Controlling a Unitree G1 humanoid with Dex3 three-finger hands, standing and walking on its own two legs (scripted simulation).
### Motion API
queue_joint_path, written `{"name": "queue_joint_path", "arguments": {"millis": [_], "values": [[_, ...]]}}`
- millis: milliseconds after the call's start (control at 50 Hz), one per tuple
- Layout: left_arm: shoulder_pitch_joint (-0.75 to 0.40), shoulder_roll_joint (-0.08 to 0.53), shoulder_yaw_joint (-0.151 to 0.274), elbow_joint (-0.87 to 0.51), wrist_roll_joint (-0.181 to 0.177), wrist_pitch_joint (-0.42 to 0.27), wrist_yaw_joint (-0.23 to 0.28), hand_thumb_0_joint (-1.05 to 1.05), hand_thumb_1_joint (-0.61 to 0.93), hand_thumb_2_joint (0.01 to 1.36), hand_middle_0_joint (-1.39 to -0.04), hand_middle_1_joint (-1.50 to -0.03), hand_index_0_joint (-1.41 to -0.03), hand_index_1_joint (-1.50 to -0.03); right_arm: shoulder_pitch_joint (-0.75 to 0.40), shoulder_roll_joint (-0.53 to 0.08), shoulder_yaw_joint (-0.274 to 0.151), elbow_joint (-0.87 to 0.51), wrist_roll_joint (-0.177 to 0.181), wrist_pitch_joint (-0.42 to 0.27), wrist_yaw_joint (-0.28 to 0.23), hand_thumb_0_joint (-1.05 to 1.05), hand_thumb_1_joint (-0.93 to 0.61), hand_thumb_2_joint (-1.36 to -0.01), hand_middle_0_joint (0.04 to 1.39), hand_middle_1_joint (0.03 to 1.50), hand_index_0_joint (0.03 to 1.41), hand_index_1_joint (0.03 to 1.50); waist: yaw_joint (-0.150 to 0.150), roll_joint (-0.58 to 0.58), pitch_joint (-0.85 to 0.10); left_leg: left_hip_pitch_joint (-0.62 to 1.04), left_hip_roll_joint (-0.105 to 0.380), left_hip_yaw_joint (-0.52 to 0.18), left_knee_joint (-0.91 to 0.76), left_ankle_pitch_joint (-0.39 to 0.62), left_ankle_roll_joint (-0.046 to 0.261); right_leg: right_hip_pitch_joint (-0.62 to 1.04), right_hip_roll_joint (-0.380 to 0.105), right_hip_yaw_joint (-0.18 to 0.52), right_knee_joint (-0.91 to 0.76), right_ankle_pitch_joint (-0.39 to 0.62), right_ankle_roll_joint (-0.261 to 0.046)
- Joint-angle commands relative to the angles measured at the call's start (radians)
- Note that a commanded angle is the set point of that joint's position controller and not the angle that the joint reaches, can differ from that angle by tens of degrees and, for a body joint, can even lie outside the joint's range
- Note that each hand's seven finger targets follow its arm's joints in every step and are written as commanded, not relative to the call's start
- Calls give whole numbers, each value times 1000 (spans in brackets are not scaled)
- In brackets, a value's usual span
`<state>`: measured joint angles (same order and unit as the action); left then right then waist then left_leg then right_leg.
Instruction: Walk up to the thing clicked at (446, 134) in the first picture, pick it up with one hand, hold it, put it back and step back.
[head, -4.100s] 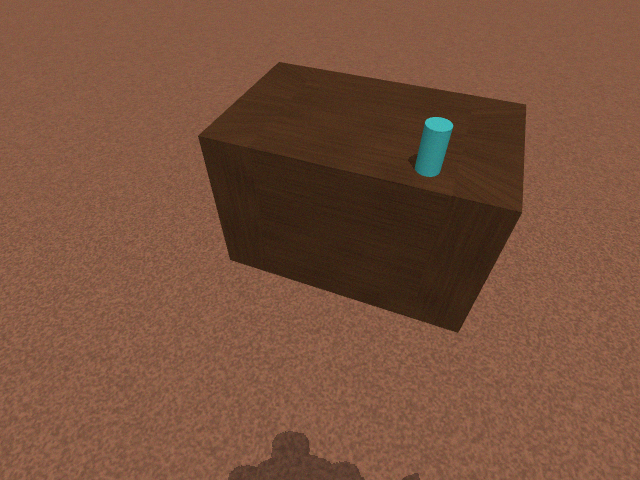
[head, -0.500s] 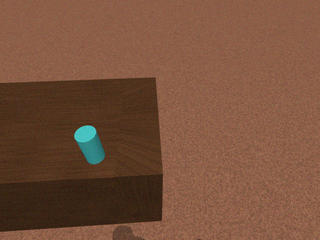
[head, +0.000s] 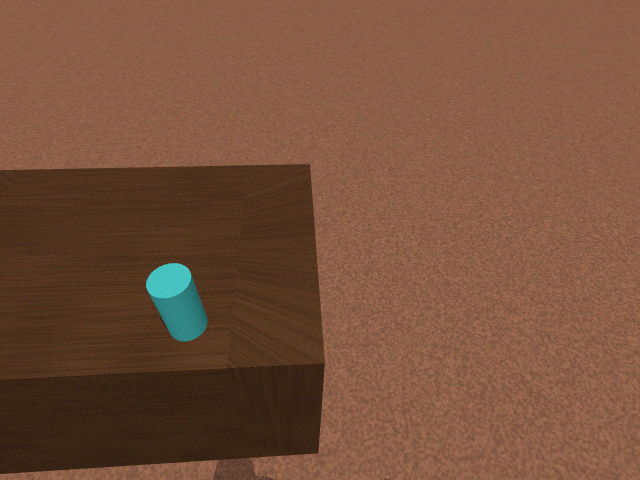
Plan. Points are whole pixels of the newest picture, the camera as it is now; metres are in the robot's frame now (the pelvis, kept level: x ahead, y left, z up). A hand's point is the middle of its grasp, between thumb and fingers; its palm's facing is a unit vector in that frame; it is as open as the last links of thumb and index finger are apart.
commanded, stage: stand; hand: left
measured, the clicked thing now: (179, 303) +0.44 +0.24 -0.11
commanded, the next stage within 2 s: go down in 2.00 s
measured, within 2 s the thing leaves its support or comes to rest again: neither
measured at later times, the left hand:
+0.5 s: hand out of the picture +0.08 +0.24 -0.16, palm faces -0.04 -0.94 -0.34, open 7.4 cm
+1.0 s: hand out of the picture +0.09 +0.24 -0.16, palm faces -0.03 -0.94 -0.34, open 7.4 cm
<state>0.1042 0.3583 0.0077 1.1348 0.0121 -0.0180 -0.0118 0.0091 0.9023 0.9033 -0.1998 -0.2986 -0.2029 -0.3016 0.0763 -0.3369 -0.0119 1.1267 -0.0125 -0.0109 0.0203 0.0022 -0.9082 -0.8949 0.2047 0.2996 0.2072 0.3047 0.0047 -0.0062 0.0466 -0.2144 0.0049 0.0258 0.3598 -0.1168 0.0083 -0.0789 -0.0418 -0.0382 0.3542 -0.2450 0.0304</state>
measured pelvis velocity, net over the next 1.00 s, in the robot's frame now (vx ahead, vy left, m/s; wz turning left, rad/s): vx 0.02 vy -0.01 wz -0.01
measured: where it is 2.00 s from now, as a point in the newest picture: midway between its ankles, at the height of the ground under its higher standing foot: outside the picture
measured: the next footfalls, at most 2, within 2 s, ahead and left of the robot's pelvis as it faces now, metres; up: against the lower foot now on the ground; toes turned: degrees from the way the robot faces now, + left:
none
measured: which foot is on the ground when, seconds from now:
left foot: down 0.00-1.00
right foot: down 0.00-1.00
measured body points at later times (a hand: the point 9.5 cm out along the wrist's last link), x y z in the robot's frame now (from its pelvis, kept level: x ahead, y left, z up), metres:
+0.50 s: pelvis +0.01 -0.01 +0.00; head +0.02 -0.01 +0.45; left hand +0.08 +0.29 -0.13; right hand +0.08 -0.31 -0.13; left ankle +0.05 +0.11 -0.75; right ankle -0.03 -0.14 -0.75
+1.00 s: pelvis +0.02 -0.01 +0.00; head +0.03 -0.01 +0.45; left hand +0.10 +0.29 -0.13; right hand +0.10 -0.31 -0.13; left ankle +0.05 +0.11 -0.75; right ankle -0.03 -0.14 -0.75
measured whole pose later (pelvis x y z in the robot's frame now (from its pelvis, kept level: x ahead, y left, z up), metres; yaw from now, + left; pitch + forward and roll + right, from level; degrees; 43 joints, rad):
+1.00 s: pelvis +0.02 -0.01 +0.00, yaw -1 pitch -2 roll +0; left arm 0.12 0.35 0.00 1.13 0.01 -0.01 -0.01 0.01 0.90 0.90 -0.20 -0.30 -0.20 -0.30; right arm 0.08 -0.34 0.01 1.15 -0.01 -0.01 0.00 0.00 -0.91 -0.89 0.20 0.30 0.21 0.30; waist 0.00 0.00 0.04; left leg -0.17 0.02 0.03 0.34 -0.13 -0.01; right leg -0.03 -0.02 -0.03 0.30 -0.24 0.02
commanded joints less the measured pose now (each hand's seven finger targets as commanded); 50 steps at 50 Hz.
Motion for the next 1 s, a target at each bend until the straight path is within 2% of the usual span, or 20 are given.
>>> {"name": "queue_joint_path", "arguments": {"millis": [0, 140, 160, 220, 320, 380, 440, 540, 640, 760, 840, 900, 980], "values": [[-31, 210, 37, -49, -5, -24, 18, 0, 900, 900, -200, -300, -200, -300, -45, -218, -41, -53, 8, -30, -18, 0, -900, -900, 200, 300, 200, 300, -9, 21, -114, 129, 140, -136, -48, 196, 16, -19, -99, 89, -80, 142, -40], [-22, 198, 35, -46, -1, -19, 17, 0, 900, 900, -200, -300, -200, -300, -56, -217, -37, -44, 8, -28, -22, 0, -900, -900, 200, 300, 200, 300, -8, 18, -79, 120, 135, -125, -64, 129, 7, -33, -98, 90, -104, 115, -39], [-27, 198, 35, -44, -1, -18, 18, 0, 900, 900, -200, -300, -200, -300, -50, -216, -36, -42, 9, -26, -22, 0, -900, -900, 200, 300, 200, 300, -14, 20, -68, 111, 133, -124, -71, 94, 7, -38, -98, 90, -107, 94, -39], [-30, 193, 34, -49, -1, -18, 19, 0, 900, 900, -200, -300, -200, -300, -52, -214, -35, -41, 8, -26, -22, 0, -900, -900, 200, 300, 200, 300, -16, 4, -65, 114, 136, -123, -66, 121, 5, -41, -99, 91, -114, 103, -40], [-20, 193, 32, -50, 0, -18, 19, 0, 900, 900, -200, -300, -200, -300, -46, -219, -33, -37, 6, -19, -20, 0, -900, -900, 200, 300, 200, 300, -17, -1, -39, 94, 127, -120, -75, 29, 5, -58, -98, 95, -133, 46, -40], [-26, 196, 34, -60, 0, -19, 18, 0, 900, 900, -200, -300, -200, -300, -44, -223, -34, -37, 5, -22, -21, 0, -900, -900, 200, 300, 200, 300, -15, 12, -90, 123, 134, -115, -57, 100, 7, -29, -104, 96, -119, 114, -44], [-27, 205, 35, -60, -2, -17, 20, 0, 900, 900, -200, -300, -200, -300, -45, -214, -30, -37, 5, -23, -21, 0, -900, -900, 200, 300, 200, 300, -13, -4, -83, 114, 134, -114, -57, 142, 5, -19, -102, 92, -112, 140, -41], [-16, 201, 36, -61, -4, -15, 19, 0, 900, 900, -200, -300, -200, -300, -40, -222, -30, -31, 6, -24, -24, 0, -900, -900, 200, 300, 200, 300, -9, 7, -97, 138, 139, -110, -51, 156, 7, -17, -103, 93, -110, 147, -44], [-14, 196, 33, -58, -4, -13, 20, 0, 900, 900, -200, -300, -200, -300, -39, -222, -26, -29, 8, -23, -24, 0, -900, -900, 200, 300, 200, 300, -10, 2, -73, 127, 138, -115, -60, 152, 3, -29, -99, 87, -113, 138, -41], [-11, 202, 35, -62, -4, -14, 22, 0, 900, 900, -200, -300, -200, -300, -31, -221, -25, -33, 8, -20, -24, 0, -900, -900, 200, 300, 200, 300, -11, -5, -92, 140, 137, -105, -43, 168, 9, -10, -106, 91, -114, 183, -39], [-8, 204, 37, -64, -5, -13, 22, 0, 900, 900, -200, -300, -200, -301, -35, -219, -23, -34, 6, -23, -27, 0, -900, -900, 200, 300, 200, 300, -9, 9, -109, 161, 143, -101, -32, 236, 11, 5, -107, 88, -99, 244, -40], [-18, 206, 37, -65, -4, -12, 23, 0, 900, 900, -200, -300, -200, -301, -35, -215, -20, -35, 7, -21, -28, 0, -900, -900, 200, 300, 200, 300, -12, 0, -78, 139, 139, -103, -47, 197, 6, -9, -102, 85, -111, 199, -39], [-8, 202, 36, -67, -5, -10, 22, 0, 900, 900, -200, -300, -200, -301, -37, -218, -20, -37, 5, -22, -28, 0, -900, -900, 200, 300, 200, 300, -7, 9, -81, 145, 141, -102, -44, 209, 6, -12, -100, 83, -107, 200, -39]]}}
